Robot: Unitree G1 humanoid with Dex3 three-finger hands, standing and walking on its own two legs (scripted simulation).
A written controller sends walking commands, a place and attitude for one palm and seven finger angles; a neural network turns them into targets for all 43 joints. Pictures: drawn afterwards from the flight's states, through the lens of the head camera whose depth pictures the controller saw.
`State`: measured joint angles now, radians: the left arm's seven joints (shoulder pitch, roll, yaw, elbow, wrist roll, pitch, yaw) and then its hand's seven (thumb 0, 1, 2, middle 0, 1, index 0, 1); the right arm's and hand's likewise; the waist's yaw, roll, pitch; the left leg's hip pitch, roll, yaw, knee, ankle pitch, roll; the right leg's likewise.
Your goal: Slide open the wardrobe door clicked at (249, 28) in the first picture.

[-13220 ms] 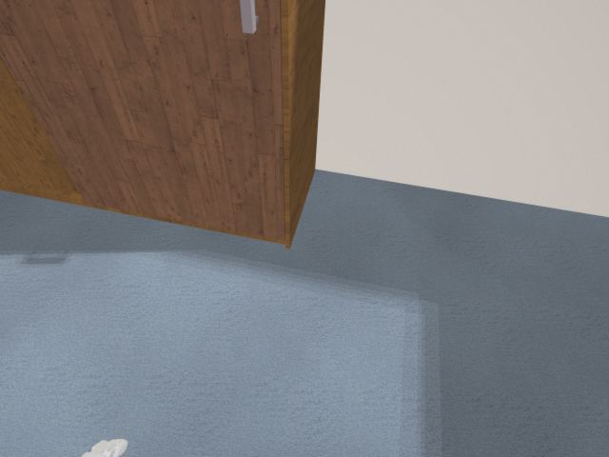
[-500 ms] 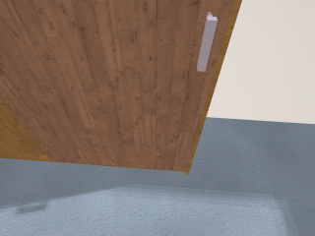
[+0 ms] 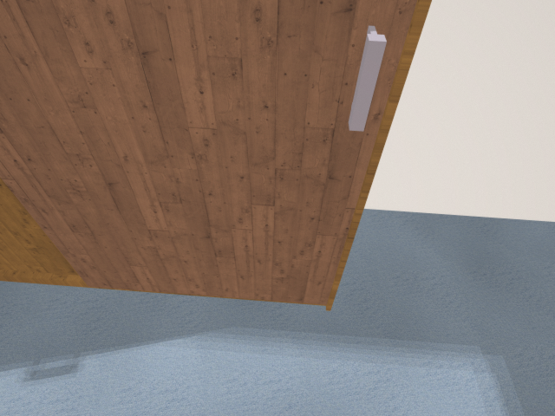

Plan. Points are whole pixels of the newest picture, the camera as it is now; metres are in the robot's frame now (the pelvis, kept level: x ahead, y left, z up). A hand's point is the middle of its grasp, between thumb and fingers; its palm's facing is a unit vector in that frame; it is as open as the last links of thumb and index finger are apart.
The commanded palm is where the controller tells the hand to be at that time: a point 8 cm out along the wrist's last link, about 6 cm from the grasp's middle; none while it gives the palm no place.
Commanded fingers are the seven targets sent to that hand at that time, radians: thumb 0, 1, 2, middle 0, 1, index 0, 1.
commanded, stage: shuffle to correct the standing spot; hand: right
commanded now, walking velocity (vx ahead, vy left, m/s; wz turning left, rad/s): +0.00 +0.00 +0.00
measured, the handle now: (363, 79) +0.61 -0.11 +0.20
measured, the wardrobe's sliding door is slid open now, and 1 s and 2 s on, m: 0.00 0.00 0.00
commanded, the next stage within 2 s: come to a stop and stand still in 0.58 s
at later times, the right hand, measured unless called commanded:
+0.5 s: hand out of the picture +0.01 -0.15 -0.20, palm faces +0.07 +0.99 -0.15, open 7.3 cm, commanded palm none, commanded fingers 0.00 -0.90 -0.90 0.20 0.30 0.20 0.30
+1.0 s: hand (375, 381) +0.24 -0.17 -0.20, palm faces +0.06 +0.96 -0.27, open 7.3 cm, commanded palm none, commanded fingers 0.00 -0.90 -0.90 0.20 0.30 0.20 0.30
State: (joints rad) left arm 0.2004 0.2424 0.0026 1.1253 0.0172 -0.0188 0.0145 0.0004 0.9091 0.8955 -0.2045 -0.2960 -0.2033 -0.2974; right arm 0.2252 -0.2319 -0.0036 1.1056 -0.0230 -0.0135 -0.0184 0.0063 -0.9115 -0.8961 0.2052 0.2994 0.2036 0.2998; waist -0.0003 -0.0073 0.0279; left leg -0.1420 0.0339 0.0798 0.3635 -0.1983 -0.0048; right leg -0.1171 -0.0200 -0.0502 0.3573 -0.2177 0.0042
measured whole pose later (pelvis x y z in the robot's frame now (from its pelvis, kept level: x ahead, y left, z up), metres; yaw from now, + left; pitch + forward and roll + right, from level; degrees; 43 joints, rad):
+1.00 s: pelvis +0.17 +0.03 -0.03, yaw -3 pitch -2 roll +0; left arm 0.34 0.14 0.07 1.13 0.01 0.03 0.04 0.00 0.91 0.90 -0.21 -0.30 -0.20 -0.30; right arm 0.16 -0.19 -0.06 0.99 -0.03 -0.01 -0.04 0.02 -0.94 -0.90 0.20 0.30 0.20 0.30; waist 0.03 -0.02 0.15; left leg -0.43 0.08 0.12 0.65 -0.20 0.01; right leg -0.29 -0.03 -0.02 1.11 -0.60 0.01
